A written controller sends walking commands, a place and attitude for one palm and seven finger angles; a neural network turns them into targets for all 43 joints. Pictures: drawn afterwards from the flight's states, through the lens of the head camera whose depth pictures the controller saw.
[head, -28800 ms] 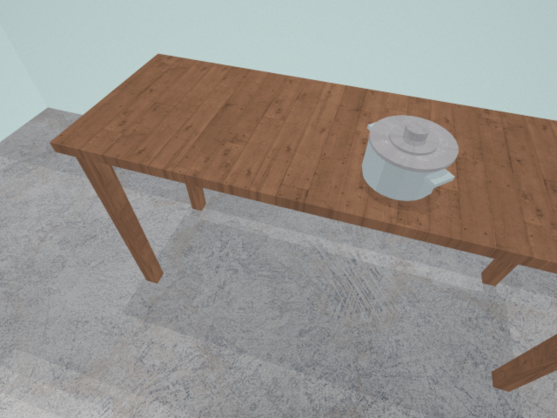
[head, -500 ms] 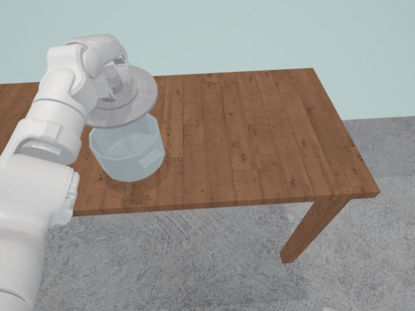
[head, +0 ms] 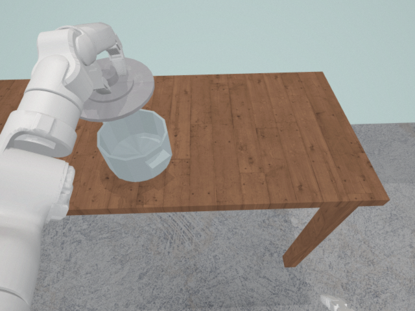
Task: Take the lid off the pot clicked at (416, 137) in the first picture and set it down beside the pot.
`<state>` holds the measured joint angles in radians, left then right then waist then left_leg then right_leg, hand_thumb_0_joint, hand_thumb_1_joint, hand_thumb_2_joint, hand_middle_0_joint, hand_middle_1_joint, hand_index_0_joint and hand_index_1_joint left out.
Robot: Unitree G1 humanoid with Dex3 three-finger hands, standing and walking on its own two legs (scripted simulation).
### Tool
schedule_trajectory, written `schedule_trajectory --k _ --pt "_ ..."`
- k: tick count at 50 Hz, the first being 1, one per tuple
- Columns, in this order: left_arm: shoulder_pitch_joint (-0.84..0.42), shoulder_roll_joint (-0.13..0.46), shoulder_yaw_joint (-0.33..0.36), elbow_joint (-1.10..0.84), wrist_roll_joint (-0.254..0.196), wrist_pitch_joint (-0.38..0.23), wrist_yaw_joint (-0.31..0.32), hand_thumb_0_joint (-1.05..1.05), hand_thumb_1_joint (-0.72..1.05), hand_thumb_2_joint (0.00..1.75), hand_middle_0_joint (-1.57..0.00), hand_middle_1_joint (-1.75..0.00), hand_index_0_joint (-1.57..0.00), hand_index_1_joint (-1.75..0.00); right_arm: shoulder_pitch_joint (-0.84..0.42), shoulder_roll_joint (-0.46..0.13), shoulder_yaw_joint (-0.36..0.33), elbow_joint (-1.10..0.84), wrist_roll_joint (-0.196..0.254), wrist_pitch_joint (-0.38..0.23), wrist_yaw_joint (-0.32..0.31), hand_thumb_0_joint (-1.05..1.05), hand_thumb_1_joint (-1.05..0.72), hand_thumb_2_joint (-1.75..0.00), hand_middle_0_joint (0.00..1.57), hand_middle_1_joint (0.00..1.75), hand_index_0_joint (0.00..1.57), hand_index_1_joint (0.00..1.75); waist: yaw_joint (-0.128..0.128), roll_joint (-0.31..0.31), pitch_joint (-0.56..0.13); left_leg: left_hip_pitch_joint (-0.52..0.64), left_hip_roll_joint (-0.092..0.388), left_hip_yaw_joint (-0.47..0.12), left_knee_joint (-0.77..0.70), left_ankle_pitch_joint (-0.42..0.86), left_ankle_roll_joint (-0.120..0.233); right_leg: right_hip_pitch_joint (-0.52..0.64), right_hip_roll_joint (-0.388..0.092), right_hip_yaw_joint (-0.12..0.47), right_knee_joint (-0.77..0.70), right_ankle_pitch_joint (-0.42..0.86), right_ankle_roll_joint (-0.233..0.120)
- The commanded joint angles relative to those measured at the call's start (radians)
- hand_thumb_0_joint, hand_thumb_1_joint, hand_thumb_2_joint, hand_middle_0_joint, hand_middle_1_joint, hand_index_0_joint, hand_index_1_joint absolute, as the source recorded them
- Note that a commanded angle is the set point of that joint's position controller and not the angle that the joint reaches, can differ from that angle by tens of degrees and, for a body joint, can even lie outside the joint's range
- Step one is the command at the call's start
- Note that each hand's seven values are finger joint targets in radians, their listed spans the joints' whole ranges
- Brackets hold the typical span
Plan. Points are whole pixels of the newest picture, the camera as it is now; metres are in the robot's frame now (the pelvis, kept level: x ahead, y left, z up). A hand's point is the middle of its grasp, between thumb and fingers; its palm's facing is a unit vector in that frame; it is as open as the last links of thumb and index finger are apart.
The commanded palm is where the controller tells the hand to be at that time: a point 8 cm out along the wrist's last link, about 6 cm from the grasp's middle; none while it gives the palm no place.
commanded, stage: move the lid sideways beside the pot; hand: left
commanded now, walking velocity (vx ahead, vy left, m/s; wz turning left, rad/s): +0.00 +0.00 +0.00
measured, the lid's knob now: (104, 75) +0.51 +0.20 +0.19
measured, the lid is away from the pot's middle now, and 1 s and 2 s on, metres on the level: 0.02 0.11 0.21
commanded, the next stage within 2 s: lower the lid onto the table in 1.96 s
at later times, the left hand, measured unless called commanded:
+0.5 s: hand (77, 75) +0.47 +0.23 +0.21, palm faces -0.31 -0.08 -0.95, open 7.4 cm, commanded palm +0.47 +0.23 +0.28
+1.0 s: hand (41, 82) +0.46 +0.29 +0.21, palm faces -0.32 -0.08 -0.94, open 7.4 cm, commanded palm +0.48 +0.29 +0.28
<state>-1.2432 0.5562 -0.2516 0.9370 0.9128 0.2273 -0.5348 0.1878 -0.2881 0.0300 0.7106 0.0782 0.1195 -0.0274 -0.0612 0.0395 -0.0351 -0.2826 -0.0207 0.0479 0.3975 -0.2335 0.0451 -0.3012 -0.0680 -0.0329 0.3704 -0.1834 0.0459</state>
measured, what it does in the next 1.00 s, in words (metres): stands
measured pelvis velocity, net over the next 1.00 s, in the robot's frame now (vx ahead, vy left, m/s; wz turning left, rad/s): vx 0.00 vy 0.00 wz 0.00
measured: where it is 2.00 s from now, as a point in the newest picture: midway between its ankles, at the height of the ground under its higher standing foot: outside the picture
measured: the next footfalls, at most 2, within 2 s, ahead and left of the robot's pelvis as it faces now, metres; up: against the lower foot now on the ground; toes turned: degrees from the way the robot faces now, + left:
none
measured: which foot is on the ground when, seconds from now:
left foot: down 0.00-1.00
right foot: down 0.00-1.00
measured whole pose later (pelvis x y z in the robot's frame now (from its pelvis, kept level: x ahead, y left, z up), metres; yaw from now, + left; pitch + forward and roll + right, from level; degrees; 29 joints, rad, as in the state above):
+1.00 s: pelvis +0.00 +0.00 +0.00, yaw +0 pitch +7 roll -1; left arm -1.19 0.77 -0.17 0.96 0.92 0.06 -0.56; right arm 0.22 -0.30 0.04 0.72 0.10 0.14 -0.06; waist -0.06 0.03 -0.01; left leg -0.29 -0.01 0.04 0.42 -0.24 0.05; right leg -0.29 -0.06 -0.04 0.35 -0.17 0.04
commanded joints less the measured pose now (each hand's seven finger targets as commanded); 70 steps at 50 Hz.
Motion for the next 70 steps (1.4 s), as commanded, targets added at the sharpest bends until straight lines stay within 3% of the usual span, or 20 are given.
schedule_trajectory --k 1,3,5,9,13,17,22,25,28,33,35,39,40,42,50,56,58,61,67,70 --pt "-0.731 0.245 0.065 -0.332 0.014 -0.013 0.06 0.0 0.69 0.84 -0.89 -1.09 -0.9 -1.04 -0.015 -0.136 -0.041 -0.11 -0.003 -0.033 -0.013 0.0 -0.9 -0.9 0.2 0.3 0.2 0.3 -0.022 0.024 -0.513 0.298 -0.006 -0.058 0.017 0.498 0.022 0.135 0.06 -0.019 0.025 0.398 -0.082" --pt "-0.764 0.198 0.033 -0.386 0.024 -0.025 0.07 0.0 0.69 0.84 -0.89 -1.09 -0.9 -1.04 -0.011 -0.124 -0.046 -0.108 -0.008 -0.055 -0.014 0.0 -0.9 -0.9 0.2 0.3 0.2 0.3 -0.026 0.074 -0.544 0.388 0.006 -0.083 0.036 0.602 0.01 0.085 0.067 -0.025 0.024 0.375 -0.082" --pt "-0.678 0.265 0.091 -0.383 0.027 -0.054 0.094 0.0 0.69 0.84 -0.89 -1.09 -0.9 -1.04 -0.002 -0.135 -0.046 -0.117 -0.013 -0.056 -0.02 0.0 -0.9 -0.9 0.2 0.3 0.2 0.3 -0.015 0.071 -0.548 0.389 0.011 -0.086 0.039 0.653 -0.003 0.093 0.069 -0.022 0.014 0.377 -0.089" --pt "-0.571 0.321 0.149 -0.157 0.019 -0.041 0.099 0.0 0.69 0.84 -0.89 -1.09 -0.9 -1.04 -0.005 -0.131 -0.023 -0.094 -0.001 -0.033 -0.029 0.0 -0.9 -0.9 0.2 0.3 0.2 0.3 0.0 -0.074 -0.418 0.196 -0.003 -0.043 -0.011 0.387 0.022 0.152 0.055 -0.021 0.008 0.345 -0.085" --pt "-0.639 0.274 0.088 -0.175 0.055 -0.026 0.105 0.0 0.69 0.84 -0.89 -1.09 -0.9 -1.04 -0.018 -0.136 -0.026 -0.09 0.002 -0.025 -0.021 0.0 -0.9 -0.9 0.2 0.3 0.2 0.3 -0.011 0.004 -0.396 0.211 0.005 -0.051 -0.009 0.414 0.008 0.091 0.057 -0.026 0.015 0.308 -0.091" --pt "-0.648 0.318 0.122 -0.241 0.059 -0.046 0.091 0.0 0.69 0.84 -0.89 -1.09 -0.9 -1.04 -0.011 -0.134 -0.036 -0.114 -0.006 -0.027 -0.021 0.0 -0.9 -0.9 0.2 0.3 0.2 0.3 -0.008 0.027 -0.511 0.275 0.001 -0.06 0.014 0.469 0.015 0.135 0.058 -0.015 0.018 0.338 -0.088" --pt "-0.623 0.378 0.149 -0.195 0.038 -0.068 0.068 0.0 0.69 0.84 -0.89 -1.09 -0.9 -1.04 0.004 -0.146 -0.037 -0.105 0.004 -0.019 -0.03 0.0 -0.9 -0.9 0.2 0.3 0.2 0.3 -0.014 -0.034 -0.477 0.232 -0.005 -0.049 0.005 0.396 0.03 0.154 0.059 -0.018 0.006 0.327 -0.082" --pt "-0.639 0.336 0.096 -0.207 0.026 -0.08 0.063 0.0 0.69 0.84 -0.89 -1.09 -0.9 -1.04 0.006 -0.152 -0.041 -0.097 0.011 -0.023 -0.034 0.0 -0.9 -0.9 0.2 0.3 0.2 0.3 -0.025 -0.006 -0.424 0.233 -0.003 -0.049 0.0 0.383 0.03 0.115 0.06 -0.024 -0.01 0.304 -0.085" --pt "-0.6 0.435 0.178 -0.2 0.043 -0.106 0.073 0.0 0.69 0.84 -0.89 -1.09 -0.9 -1.04 0.036 -0.155 -0.041 -0.091 0.004 -0.026 -0.037 0.0 -0.9 -0.9 0.2 0.3 0.2 0.3 -0.012 0.003 -0.448 0.234 -0.002 -0.048 0.008 0.379 0.036 0.146 0.063 -0.019 -0.006 0.314 -0.087" --pt "-0.597 0.485 0.189 -0.213 0.048 -0.127 0.07 0.0 0.69 0.84 -0.89 -1.09 -0.9 -1.04 0.022 -0.158 -0.038 -0.101 0.013 -0.016 -0.037 0.0 -0.9 -0.9 0.2 0.3 0.2 0.3 -0.003 0.036 -0.44 0.203 -0.002 -0.042 0.006 0.376 0.035 0.173 0.056 -0.015 0.0 0.338 -0.088" --pt "-0.603 0.438 0.149 -0.241 0.043 -0.126 0.07 0.0 0.69 0.84 -0.89 -1.09 -0.9 -1.04 0.017 -0.158 -0.045 -0.105 0.014 -0.022 -0.035 0.0 -0.9 -0.9 0.2 0.3 0.2 0.3 -0.011 0.092 -0.446 0.251 0.002 -0.053 0.018 0.452 0.029 0.132 0.06 -0.02 -0.007 0.331 -0.092" --pt "-0.537 0.506 0.2 -0.166 0.033 -0.138 0.05 0.0 0.69 0.84 -0.89 -1.09 -0.9 -1.04 0.043 -0.169 -0.041 -0.094 0.018 -0.018 -0.039 0.0 -0.9 -0.9 0.2 0.3 0.2 0.3 -0.008 0.015 -0.417 0.202 0.0 -0.041 0.013 0.35 0.04 0.155 0.061 -0.019 -0.011 0.31 -0.083" --pt "-0.541 0.528 0.212 -0.204 0.022 -0.144 0.051 0.0 0.69 0.84 -0.89 -1.09 -0.9 -1.04 0.033 -0.177 -0.044 -0.101 0.02 -0.016 -0.039 0.0 -0.9 -0.9 0.2 0.3 0.2 0.3 -0.003 0.051 -0.447 0.218 -0.001 -0.043 0.019 0.396 0.038 0.164 0.057 -0.017 -0.006 0.34 -0.088" --pt "-0.603 0.498 0.185 -0.278 0.028 -0.159 0.045 0.0 0.69 0.84 -0.89 -1.09 -0.9 -1.04 0.03 -0.164 -0.047 -0.103 0.015 -0.017 -0.038 0.0 -0.9 -0.9 0.2 0.3 0.2 0.3 -0.01 0.084 -0.496 0.279 0.005 -0.055 0.028 0.481 0.036 0.152 0.059 -0.018 -0.002 0.354 -0.083" --pt "-0.521 0.471 0.152 -0.167 0.002 -0.173 0.026 0.0 0.69 0.84 -0.89 -1.09 -0.9 -1.04 0.049 -0.178 -0.045 -0.077 0.027 -0.007 -0.039 0.0 -0.9 -0.9 0.2 0.3 0.2 0.3 -0.025 0.056 -0.383 0.237 0.011 -0.05 0.031 0.451 0.035 0.085 0.065 -0.034 -0.014 0.31 -0.083" --pt "-0.58 0.54 0.198 -0.272 0.022 -0.21 0.034 0.0 0.69 0.84 -0.89 -1.09 -0.9 -1.04 0.059 -0.175 -0.044 -0.079 0.011 -0.007 -0.038 0.0 -0.9 -0.9 0.2 0.3 0.2 0.3 -0.017 0.128 -0.489 0.329 0.019 -0.077 0.049 0.597 0.019 0.087 0.072 -0.033 -0.002 0.323 -0.082" --pt "-0.546 0.544 0.209 -0.21 0.016 -0.213 0.032 0.0 0.69 0.84 -0.89 -1.09 -0.9 -1.04 0.066 -0.173 -0.043 -0.074 0.017 -0.008 -0.039 0.0 -0.9 -0.9 0.2 0.3 0.2 0.3 -0.016 0.087 -0.445 0.293 0.018 -0.068 0.047 0.528 0.029 0.091 0.069 -0.033 -0.012 0.307 -0.08" --pt "-0.558 0.627 0.267 -0.266 0.02 -0.224 0.038 0.0 0.69 0.84 -0.89 -1.09 -0.9 -1.04 0.065 -0.181 -0.043 -0.085 0.011 -0.003 -0.037 0.0 -0.9 -0.9 0.2 0.3 0.2 0.3 0.0 0.099 -0.513 0.307 0.016 -0.073 0.046 0.6 0.026 0.131 0.065 -0.027 0.005 0.353 -0.081" --pt "-0.442 0.63 0.259 -0.084 0.031 -0.222 0.027 0.0 0.69 0.84 -0.89 -1.09 -0.9 -1.04 0.083 -0.182 -0.034 -0.077 0.023 0.011 -0.032 0.0 -0.9 -0.9 0.2 0.3 0.2 0.3 -0.009 0.004 -0.372 0.19 0.008 -0.047 0.05 0.477 0.038 0.12 0.067 -0.032 -0.007 0.338 -0.077" --pt "-0.478 0.63 0.231 -0.113 0.031 -0.226 0.019 0.0 0.69 0.84 -0.89 -1.09 -0.9 -1.04 0.081 -0.191 -0.039 -0.08 0.028 0.021 -0.029 0.0 -0.9 -0.9 0.2 0.3 0.2 0.3 -0.014 0.029 -0.387 0.183 0.007 -0.042 0.047 0.469 0.038 0.121 0.063 -0.032 -0.004 0.345 -0.081"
